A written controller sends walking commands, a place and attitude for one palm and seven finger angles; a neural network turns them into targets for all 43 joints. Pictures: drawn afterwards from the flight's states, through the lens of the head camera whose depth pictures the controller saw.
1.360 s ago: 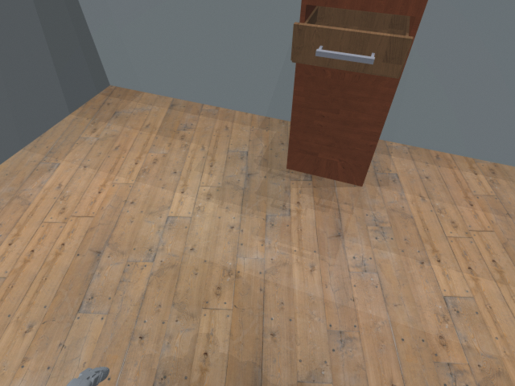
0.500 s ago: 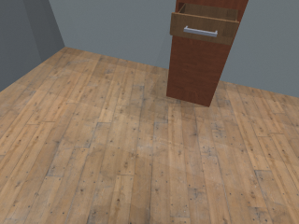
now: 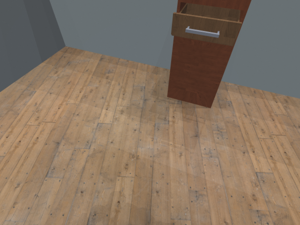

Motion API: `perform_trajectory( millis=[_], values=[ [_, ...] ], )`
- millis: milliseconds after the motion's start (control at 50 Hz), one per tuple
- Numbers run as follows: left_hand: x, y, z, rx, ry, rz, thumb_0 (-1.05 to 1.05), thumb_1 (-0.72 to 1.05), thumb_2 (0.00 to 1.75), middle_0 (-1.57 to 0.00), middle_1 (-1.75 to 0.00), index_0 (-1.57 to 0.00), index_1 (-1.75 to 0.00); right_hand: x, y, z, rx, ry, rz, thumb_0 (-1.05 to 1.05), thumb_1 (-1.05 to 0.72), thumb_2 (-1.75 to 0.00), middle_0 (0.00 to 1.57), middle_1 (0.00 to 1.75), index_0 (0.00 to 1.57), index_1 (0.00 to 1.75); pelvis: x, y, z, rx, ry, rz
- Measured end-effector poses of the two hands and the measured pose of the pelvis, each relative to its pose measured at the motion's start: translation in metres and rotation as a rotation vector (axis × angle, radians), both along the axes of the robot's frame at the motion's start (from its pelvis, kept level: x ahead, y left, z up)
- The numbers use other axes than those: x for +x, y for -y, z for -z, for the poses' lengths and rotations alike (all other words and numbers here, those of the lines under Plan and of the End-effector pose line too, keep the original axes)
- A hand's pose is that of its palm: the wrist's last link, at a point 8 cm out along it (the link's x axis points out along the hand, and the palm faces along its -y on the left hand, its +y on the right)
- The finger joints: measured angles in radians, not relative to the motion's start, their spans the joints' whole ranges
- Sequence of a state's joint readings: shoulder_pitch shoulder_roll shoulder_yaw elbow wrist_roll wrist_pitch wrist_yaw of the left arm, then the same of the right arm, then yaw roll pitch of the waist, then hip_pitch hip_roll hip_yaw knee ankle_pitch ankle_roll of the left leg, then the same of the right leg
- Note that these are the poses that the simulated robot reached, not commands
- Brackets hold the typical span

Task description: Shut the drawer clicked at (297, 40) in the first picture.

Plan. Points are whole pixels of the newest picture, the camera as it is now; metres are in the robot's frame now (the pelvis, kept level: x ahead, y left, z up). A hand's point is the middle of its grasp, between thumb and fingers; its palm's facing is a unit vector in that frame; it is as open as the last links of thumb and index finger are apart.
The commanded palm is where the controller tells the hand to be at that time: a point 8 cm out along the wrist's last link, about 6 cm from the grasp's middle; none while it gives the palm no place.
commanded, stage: look at it before walking up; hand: left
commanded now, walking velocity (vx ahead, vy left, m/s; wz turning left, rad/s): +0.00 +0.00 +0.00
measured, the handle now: (202, 31) +1.13 -0.24 +0.02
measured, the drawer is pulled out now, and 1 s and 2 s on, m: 0.20 0.20 0.20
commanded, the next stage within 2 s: walk to a spot facing it in 0.08 s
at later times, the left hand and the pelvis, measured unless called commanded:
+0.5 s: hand out of the picture +0.06 +0.20 -0.18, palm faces -0.12 -0.97 -0.21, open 7.4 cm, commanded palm none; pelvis +0.04 -0.01 -0.01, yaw -8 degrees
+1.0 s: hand (130, 191) +0.27 +0.09 -0.17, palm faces -0.30 -0.94 -0.18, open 7.4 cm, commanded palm none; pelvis +0.20 -0.08 +0.00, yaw -20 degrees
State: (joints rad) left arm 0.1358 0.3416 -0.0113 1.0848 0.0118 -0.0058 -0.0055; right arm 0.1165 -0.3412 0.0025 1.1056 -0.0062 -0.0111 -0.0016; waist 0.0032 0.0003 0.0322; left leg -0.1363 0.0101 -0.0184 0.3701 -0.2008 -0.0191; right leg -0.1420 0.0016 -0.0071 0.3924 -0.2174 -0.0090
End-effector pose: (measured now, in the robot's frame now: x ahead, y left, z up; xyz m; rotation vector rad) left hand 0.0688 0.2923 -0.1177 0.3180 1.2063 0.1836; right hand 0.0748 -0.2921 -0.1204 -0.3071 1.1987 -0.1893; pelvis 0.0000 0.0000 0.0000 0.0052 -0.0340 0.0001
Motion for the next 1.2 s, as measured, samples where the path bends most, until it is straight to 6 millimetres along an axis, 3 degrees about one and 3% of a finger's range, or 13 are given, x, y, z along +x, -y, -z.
perform_trajectory(
  millis=[280,420,480,540,620,700,760,920,1020,1120,1160,1200],
  values=[
    [-0.002,0.005,0.002,0.001,-0.012,-0.012,0.01,0.91,0.9,-0.2,-0.3,-0.2,-0.3,0.005,-0.002,0.003,0.008,0.002,0.003,0.0,-0.9,-0.9,0.2,0.3,0.2,0.3,0.006,0.003,0.001,-0.003,0.0,0.015],
    [-0.014,0.028,0.026,-0.085,-0.12,-0.002,0.01,0.91,0.9,-0.2,-0.3,-0.2,-0.3,-0.02,-0.021,0.019,0.055,-0.04,0.086,0.0,-0.9,-0.9,0.2,0.3,0.2,0.3,0.027,0.001,0.01,-0.003,-0.022,0.081],
    [-0.01,0.039,0.033,-0.109,-0.18,0.025,0.01,0.91,0.9,-0.2,-0.3,-0.2,-0.3,-0.039,-0.026,0.026,0.074,-0.063,0.161,0.0,-0.9,-0.9,0.2,0.3,0.2,0.3,0.04,0.004,0.014,0.013,-0.028,0.129],
    [0.016,0.056,0.033,-0.12,-0.206,0.072,0.01,0.91,0.9,-0.2,-0.3,-0.2,-0.3,-0.064,-0.028,0.029,0.096,-0.112,0.243,0.0,-0.9,-0.9,0.2,0.3,0.21,0.3,0.054,0.013,0.014,0.021,-0.03,0.17],
    [0.076,0.087,0.031,-0.126,-0.15,0.148,0.01,0.91,0.9,-0.2,-0.3,-0.2,-0.3,-0.093,-0.024,0.038,0.127,-0.227,0.331,0.0,-0.9,-0.9,0.2,0.3,0.21,0.3,0.076,0.032,0.018,0.015,-0.027,0.22],
    [0.133,0.114,0.041,-0.11,-0.022,0.193,0.01,0.91,0.9,-0.2,-0.3,-0.2,-0.3,-0.097,-0.006,0.054,0.151,-0.308,0.376,0.0,-0.9,-0.9,0.2,0.3,0.2,0.3,0.097,0.057,0.035,0.002,-0.013,0.243],
    [0.153,0.127,0.036,-0.108,0.001,0.196,0.01,0.91,0.9,-0.2,-0.3,-0.2,-0.3,-0.062,0.01,0.048,0.141,-0.257,0.383,0.01,-0.9,-0.9,0.2,0.3,0.2,0.29,0.112,0.068,0.028,-0.004,-0.004,0.262],
    [0.185,0.153,0.024,-0.129,-0.095,0.256,0.01,0.91,0.9,-0.2,-0.3,-0.2,-0.3,0.081,0.044,0.015,0.114,0.075,0.377,0.0,-0.91,-0.9,0.2,0.3,0.2,0.29,0.166,0.08,0.006,-0.007,-0.032,0.336],
    [0.212,0.155,0.029,-0.153,-0.124,0.246,0.01,0.91,0.9,-0.2,-0.3,-0.2,-0.3,0.154,0.045,0.005,0.113,0.149,0.35,0.0,-0.91,-0.9,0.2,0.3,0.2,0.29,0.21,0.08,0.005,-0.024,-0.045,0.36],
    [0.245,0.144,0.045,-0.167,-0.184,0.218,0.01,0.9,0.9,-0.2,-0.3,-0.2,-0.3,0.222,0.036,0.006,0.1,0.172,0.324,0.0,-0.91,-0.9,0.2,0.3,0.2,0.29,0.267,0.073,0.014,-0.037,-0.05,0.384],
    [0.263,0.136,0.056,-0.168,-0.222,0.22,0.01,0.9,0.9,-0.2,-0.3,-0.2,-0.3,0.244,0.032,0.01,0.08,0.192,0.332,0.0,-0.9,-0.9,0.2,0.3,0.2,0.29,0.291,0.068,0.022,-0.03,-0.047,0.406],
    [0.286,0.131,0.059,-0.161,-0.255,0.244,0.01,0.91,0.9,-0.2,-0.3,-0.2,-0.3,0.253,0.027,0.009,0.069,0.201,0.358,0.0,-0.9,-0.9,0.2,0.3,0.2,0.3,0.309,0.065,0.022,-0.026,-0.037,0.44]
  ],
)
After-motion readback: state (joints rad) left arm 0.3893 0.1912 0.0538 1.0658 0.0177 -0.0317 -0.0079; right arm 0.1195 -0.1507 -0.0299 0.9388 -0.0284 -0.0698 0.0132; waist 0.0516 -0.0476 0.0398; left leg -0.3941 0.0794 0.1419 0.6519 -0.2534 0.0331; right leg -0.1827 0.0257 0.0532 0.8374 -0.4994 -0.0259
